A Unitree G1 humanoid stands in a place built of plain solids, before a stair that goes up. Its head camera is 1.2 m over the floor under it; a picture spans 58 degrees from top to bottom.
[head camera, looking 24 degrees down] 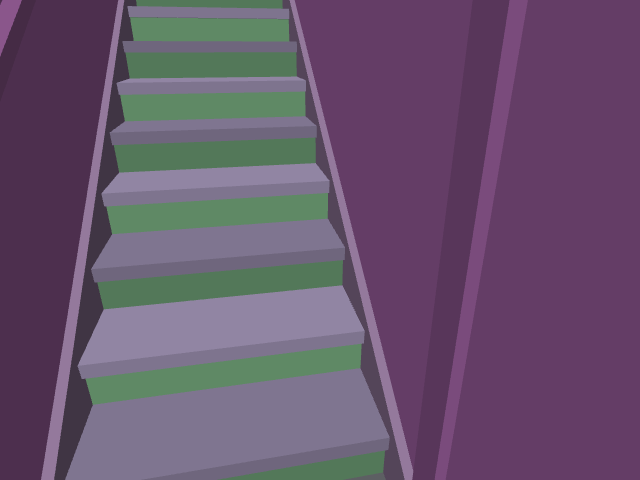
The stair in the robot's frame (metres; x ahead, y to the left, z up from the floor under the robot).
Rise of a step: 0.17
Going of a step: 0.28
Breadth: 0.87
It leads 11 degrees to the left of straight ahead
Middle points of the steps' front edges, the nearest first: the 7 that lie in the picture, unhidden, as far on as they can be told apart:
0.82 0.23 0.18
1.09 0.28 0.35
1.36 0.33 0.53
1.63 0.39 0.70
1.90 0.44 0.88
2.17 0.50 1.05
2.44 0.55 1.23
